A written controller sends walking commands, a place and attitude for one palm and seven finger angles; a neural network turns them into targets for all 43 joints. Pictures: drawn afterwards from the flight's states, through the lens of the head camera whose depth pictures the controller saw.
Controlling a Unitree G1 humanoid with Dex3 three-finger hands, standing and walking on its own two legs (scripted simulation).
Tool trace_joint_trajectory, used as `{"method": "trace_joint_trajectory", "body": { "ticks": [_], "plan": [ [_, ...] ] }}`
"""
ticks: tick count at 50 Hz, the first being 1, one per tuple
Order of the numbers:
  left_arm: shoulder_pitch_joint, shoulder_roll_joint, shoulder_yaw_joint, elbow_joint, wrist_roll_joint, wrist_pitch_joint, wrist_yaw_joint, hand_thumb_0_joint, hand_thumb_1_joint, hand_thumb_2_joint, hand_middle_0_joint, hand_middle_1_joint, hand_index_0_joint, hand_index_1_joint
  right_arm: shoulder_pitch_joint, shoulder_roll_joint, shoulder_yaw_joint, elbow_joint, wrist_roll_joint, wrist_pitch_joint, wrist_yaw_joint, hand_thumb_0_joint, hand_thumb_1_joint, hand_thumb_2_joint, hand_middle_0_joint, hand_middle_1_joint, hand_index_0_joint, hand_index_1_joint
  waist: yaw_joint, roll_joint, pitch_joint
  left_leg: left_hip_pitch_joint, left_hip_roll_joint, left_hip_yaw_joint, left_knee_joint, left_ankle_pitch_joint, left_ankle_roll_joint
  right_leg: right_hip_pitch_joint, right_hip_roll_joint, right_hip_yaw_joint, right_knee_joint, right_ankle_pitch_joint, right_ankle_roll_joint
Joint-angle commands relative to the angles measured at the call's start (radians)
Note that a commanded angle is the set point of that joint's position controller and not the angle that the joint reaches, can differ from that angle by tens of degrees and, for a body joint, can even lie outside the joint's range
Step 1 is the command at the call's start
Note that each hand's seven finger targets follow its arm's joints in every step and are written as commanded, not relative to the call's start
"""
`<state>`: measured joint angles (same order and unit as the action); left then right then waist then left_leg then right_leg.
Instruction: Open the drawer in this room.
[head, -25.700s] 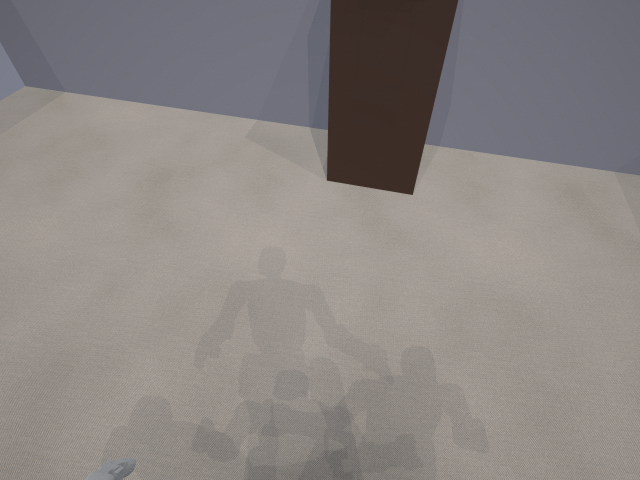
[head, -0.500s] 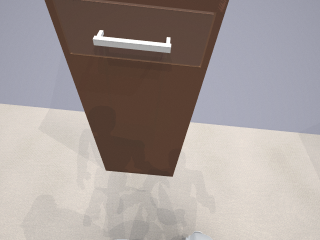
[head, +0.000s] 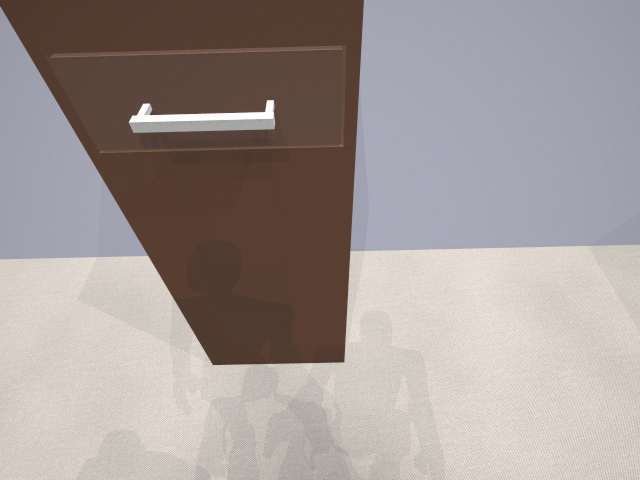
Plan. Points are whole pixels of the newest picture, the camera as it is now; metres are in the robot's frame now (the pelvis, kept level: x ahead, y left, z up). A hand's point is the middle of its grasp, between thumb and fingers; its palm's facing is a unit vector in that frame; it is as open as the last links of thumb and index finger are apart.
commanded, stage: come to a stop and stand still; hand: left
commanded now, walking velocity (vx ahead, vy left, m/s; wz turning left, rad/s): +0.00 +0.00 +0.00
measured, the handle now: (205, 115) +0.55 +0.18 +0.17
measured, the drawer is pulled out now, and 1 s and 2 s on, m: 0.00 0.00 0.00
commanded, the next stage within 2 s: look again from close up in 0.42 s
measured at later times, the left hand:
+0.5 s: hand out of the picture -0.01 +0.14 -0.18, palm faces +0.08 -0.98 -0.17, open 7.4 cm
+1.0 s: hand out of the picture +0.02 +0.23 -0.17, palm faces +0.00 -0.97 -0.24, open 7.4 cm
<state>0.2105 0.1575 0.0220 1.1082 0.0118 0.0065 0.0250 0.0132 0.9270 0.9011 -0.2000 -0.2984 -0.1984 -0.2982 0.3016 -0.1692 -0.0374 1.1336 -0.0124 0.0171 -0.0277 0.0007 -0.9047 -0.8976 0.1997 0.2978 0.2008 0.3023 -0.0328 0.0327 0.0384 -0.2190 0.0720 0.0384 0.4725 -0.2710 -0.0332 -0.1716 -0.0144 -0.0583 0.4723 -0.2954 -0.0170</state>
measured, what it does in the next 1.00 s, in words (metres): stands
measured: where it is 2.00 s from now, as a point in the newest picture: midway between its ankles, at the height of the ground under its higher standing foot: outside the picture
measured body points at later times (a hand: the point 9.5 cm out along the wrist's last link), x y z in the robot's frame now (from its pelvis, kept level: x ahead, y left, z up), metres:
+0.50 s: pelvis +0.01 -0.02 +0.00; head +0.04 -0.02 +0.45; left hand -0.01 +0.19 -0.16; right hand +0.01 -0.24 -0.16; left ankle +0.00 +0.15 -0.74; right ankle -0.03 -0.10 -0.74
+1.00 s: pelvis +0.00 +0.04 +0.00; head +0.01 +0.03 +0.45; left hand +0.02 +0.28 -0.15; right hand +0.03 -0.19 -0.16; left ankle +0.00 +0.14 -0.74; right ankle -0.03 -0.10 -0.74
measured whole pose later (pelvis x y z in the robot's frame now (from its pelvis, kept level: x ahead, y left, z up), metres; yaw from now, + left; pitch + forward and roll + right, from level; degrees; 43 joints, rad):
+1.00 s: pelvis +0.00 +0.04 +0.00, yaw -2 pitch -1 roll +1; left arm 0.28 0.18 0.00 1.07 0.02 0.01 0.04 0.01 0.91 0.90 -0.20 -0.30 -0.20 -0.30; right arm 0.27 -0.18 0.00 1.05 -0.02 -0.02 -0.03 0.00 -0.94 -0.90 0.20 0.30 0.20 0.30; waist 0.01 0.01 0.01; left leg -0.21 -0.01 0.09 0.49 -0.27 0.04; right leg -0.19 -0.07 -0.01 0.51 -0.31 0.04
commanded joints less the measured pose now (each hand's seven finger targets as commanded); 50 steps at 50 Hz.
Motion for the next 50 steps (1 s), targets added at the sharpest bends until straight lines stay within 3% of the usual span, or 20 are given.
{"method": "trace_joint_trajectory", "body": {
  "ticks": [1, 4, 8, 11, 14, 17, 25, 26, 27, 28, 29, 30, 32, 33, 34, 35, 36, 39, 44, 50],
  "plan": [
    [0.046, 0.118, 0.006, -0.019, -0.004, -0.022, 0.006, 0.000, 0.900, 0.900, -0.200, -0.300, -0.200, -0.300, 0.025, -0.037, -0.001, -0.030, -0.009, -0.014, -0.003, 0.000, -0.900, -0.900, 0.200, 0.300, 0.200, 0.300, 0.017, -0.230, 0.074, -0.009, 0.013, 0.001, -0.003, 0.028, 0.008, -0.072, -0.183, 0.155, -0.210, 0.188, -0.065],
    [0.056, 0.101, 0.001, -0.022, -0.012, -0.024, 0.009, 0.000, 0.900, 0.900, -0.200, -0.300, -0.200, -0.300, 0.067, -0.040, 0.006, 0.005, -0.003, -0.022, -0.006, 0.000, -0.900, -0.900, 0.200, 0.300, 0.200, 0.300, 0.018, -0.126, 0.058, 0.043, 0.038, -0.018, -0.071, 0.191, 0.012, -0.045, -0.123, 0.090, -0.152, 0.237, -0.024],
    [0.067, 0.114, 0.008, -0.024, -0.010, -0.020, 0.011, 0.000, 0.900, 0.900, -0.200, -0.300, -0.200, -0.300, 0.053, -0.036, 0.008, 0.010, -0.003, -0.014, -0.006, 0.000, -0.900, -0.900, 0.200, 0.300, 0.200, 0.300, 0.027, -0.077, 0.087, 0.044, 0.035, -0.003, -0.066, 0.154, 0.003, -0.062, -0.118, 0.103, -0.194, 0.147, -0.013],
    [0.071, 0.114, 0.012, -0.030, -0.009, -0.019, 0.012, 0.000, 0.900, 0.900, -0.200, -0.300, -0.200, -0.300, 0.056, -0.032, 0.007, 0.011, -0.003, -0.010, -0.008, 0.000, -0.900, -0.900, 0.200, 0.300, 0.200, 0.300, 0.028, -0.077, 0.075, 0.040, 0.031, 0.001, -0.062, 0.132, 0.004, -0.042, -0.119, 0.106, -0.211, 0.126, -0.008],
    [0.082, 0.118, 0.013, -0.028, -0.009, -0.023, 0.013, 0.000, 0.900, 0.900, -0.200, -0.300, -0.200, -0.300, 0.051, -0.036, 0.007, 0.007, -0.003, -0.013, -0.010, 0.000, -0.900, -0.900, 0.200, 0.300, 0.200, 0.300, 0.029, -0.077, 0.037, 0.048, 0.030, 0.001, -0.056, 0.156, 0.004, -0.002, -0.121, 0.105, -0.199, 0.225, -0.004],
    [0.088, 0.107, 0.012, -0.026, -0.008, -0.022, 0.013, 0.000, 0.900, 0.900, -0.200, -0.300, -0.200, -0.300, 0.043, -0.036, 0.007, 0.004, -0.001, -0.012, -0.013, 0.000, -0.900, -0.900, 0.200, 0.300, 0.200, 0.300, 0.028, -0.070, 0.037, 0.067, 0.033, -0.002, -0.058, 0.157, 0.007, -0.018, -0.117, 0.100, -0.199, 0.216, -0.006],
    [0.128, 0.091, 0.006, -0.001, -0.007, -0.025, 0.013, 0.000, 0.900, 0.900, -0.200, -0.300, -0.200, -0.300, 0.023, -0.048, 0.009, 0.001, 0.005, -0.022, -0.019, 0.000, -0.900, -0.900, 0.200, 0.300, 0.200, 0.300, 0.030, -0.045, -0.004, 0.114, 0.049, -0.009, -0.066, 0.251, 0.013, 0.017, -0.104, 0.065, -0.151, 0.350, -0.007],
    [0.239, 0.111, 0.013, 0.034, 0.009, -0.058, 0.058, 0.000, 0.900, 0.900, -0.200, -0.300, -0.200, -0.300, -0.101, -0.075, 0.007, -0.077, 0.010, -0.040, -0.007, 0.000, -0.900, -0.900, 0.200, 0.300, 0.200, 0.300, 0.082, -0.070, 0.005, -0.040, 0.025, 0.047, 0.205, 0.120, -0.004, 0.033, -0.191, 0.205, -0.127, 0.939, 0.071],
    [0.219, 0.157, 0.019, -0.012, 0.013, -0.074, 0.052, 0.000, 0.900, 0.900, -0.200, -0.300, -0.200, -0.300, -0.050, -0.019, 0.014, -0.128, 0.007, -0.031, 0.000, 0.000, -0.900, -0.900, 0.200, 0.300, 0.200, 0.300, 0.030, -0.078, -0.056, -0.128, -0.010, -0.023, 0.244, -0.106, 0.029, 0.137, -0.247, 0.207, -0.060, 1.088, 0.020],
    [0.203, 0.140, 0.013, -0.029, 0.014, -0.073, 0.045, 0.000, 0.900, 0.900, -0.200, -0.300, -0.200, -0.300, -0.051, -0.024, 0.008, -0.130, 0.004, -0.033, -0.001, 0.000, -0.900, -0.900, 0.200, 0.300, 0.200, 0.300, 0.029, 0.002, -0.075, -0.134, -0.008, -0.010, 0.228, -0.115, 0.040, 0.158, -0.236, 0.178, -0.037, 1.064, -0.048],
    [0.195, 0.135, 0.011, -0.026, 0.017, -0.071, 0.045, 0.000, 0.900, 0.900, -0.200, -0.300, -0.200, -0.300, -0.025, -0.006, 0.013, -0.127, 0.010, -0.038, 0.002, 0.000, -0.900, -0.900, 0.200, 0.300, 0.200, 0.300, 0.017, -0.042, -0.109, -0.105, -0.005, 0.006, 0.146, -0.097, 0.033, 0.161, -0.207, 0.136, -0.026, 0.965, -0.082],
    [0.163, 0.131, 0.012, -0.040, 0.011, -0.066, 0.042, 0.000, 0.900, 0.900, -0.200, -0.300, -0.200, -0.300, 0.022, -0.008, 0.014, -0.120, 0.009, -0.038, 0.005, 0.000, -0.900, -0.900, 0.200, 0.300, 0.200, 0.300, 0.001, -0.024, -0.139, -0.017, -0.017, 0.012, 0.046, 0.016, 0.033, 0.143, -0.169, 0.081, 0.017, 0.833, -0.070],
    [0.170, 0.071, -0.004, -0.050, 0.003, -0.049, 0.039, 0.000, 0.900, 0.900, -0.200, -0.300, -0.200, -0.300, 0.056, -0.073, 0.009, -0.111, 0.004, -0.051, 0.002, 0.000, -0.900, -0.900, 0.200, 0.300, 0.200, 0.300, 0.011, -0.034, -0.127, 0.061, 0.059, -0.064, 0.027, 0.360, 0.066, 0.028, -0.085, 0.046, 0.053, 0.408, -0.023],
    [0.179, 0.045, -0.005, -0.054, 0.004, -0.040, 0.039, 0.000, 0.900, 0.900, -0.200, -0.300, -0.200, -0.300, 0.060, -0.094, 0.007, -0.117, -0.001, -0.051, -0.004, 0.000, -0.900, -0.900, 0.200, 0.300, 0.200, 0.300, 0.018, -0.032, -0.098, 0.053, 0.093, -0.080, 0.023, 0.402, 0.083, -0.010, -0.060, 0.040, 0.028, 0.235, -0.017],
    [0.179, 0.040, -0.006, -0.058, 0.007, -0.033, 0.036, 0.000, 0.900, 0.900, -0.200, -0.300, -0.200, -0.300, 0.046, -0.102, 0.008, -0.119, -0.002, -0.048, -0.007, 0.000, -0.900, -0.900, 0.200, 0.300, 0.200, 0.300, 0.023, 0.009, -0.044, 0.031, 0.092, -0.080, 0.012, 0.385, 0.087, -0.037, -0.048, 0.039, 0.015, 0.150, -0.016],
    [0.172, 0.044, -0.008, -0.049, 0.007, -0.027, 0.033, 0.000, 0.900, 0.900, -0.200, -0.300, -0.200, -0.300, 0.038, -0.093, 0.011, -0.115, -0.005, -0.050, -0.006, 0.000, -0.900, -0.900, 0.200, 0.300, 0.200, 0.300, 0.030, 0.108, -0.009, 0.010, 0.094, -0.097, -0.027, 0.391, 0.094, -0.046, -0.043, 0.033, 0.027, 0.072, -0.011],
    [0.173, 0.050, -0.008, -0.051, 0.008, -0.022, 0.028, 0.000, 0.900, 0.900, -0.200, -0.300, -0.200, -0.300, 0.024, -0.093, 0.013, -0.123, -0.006, -0.047, -0.008, 0.000, -0.900, -0.900, 0.200, 0.300, 0.200, 0.300, 0.037, 0.109, 0.028, -0.012, 0.090, -0.111, -0.049, 0.355, 0.102, -0.055, -0.035, 0.030, 0.025, 0.028, -0.009],
    [0.167, 0.060, -0.011, -0.052, 0.010, -0.015, 0.019, 0.000, 0.900, 0.900, -0.200, -0.300, -0.200, -0.300, 0.005, -0.100, 0.016, -0.141, -0.004, -0.045, -0.007, 0.000, -0.900, -0.900, 0.200, 0.300, 0.200, 0.300, 0.041, 0.016, 0.083, -0.059, 0.065, -0.106, -0.084, 0.187, 0.098, -0.072, -0.042, 0.047, -0.001, 0.031, -0.009],
    [0.148, 0.082, -0.012, -0.062, 0.008, -0.012, 0.011, 0.000, 0.900, 0.900, -0.200, -0.300, -0.200, -0.300, -0.002, -0.114, 0.018, -0.139, -0.006, -0.048, -0.003, 0.000, -0.900, -0.900, 0.200, 0.300, 0.200, 0.300, 0.044, 0.001, 0.060, -0.045, 0.057, -0.114, -0.144, 0.066, 0.097, -0.068, -0.052, 0.054, -0.006, 0.036, -0.002],
    [0.134, 0.104, -0.013, -0.063, 0.007, -0.015, 0.007, 0.000, 0.900, 0.900, -0.200, -0.300, -0.200, -0.300, 0.004, -0.118, 0.023, -0.123, -0.004, -0.053, -0.001, 0.000, -0.900, -0.900, 0.200, 0.300, 0.200, 0.300, 0.047, -0.014, 0.013, -0.011, 0.047, -0.096, -0.139, 0.117, 0.095, -0.039, -0.068, 0.064, -0.021, 0.083, 0.000]
  ]
}}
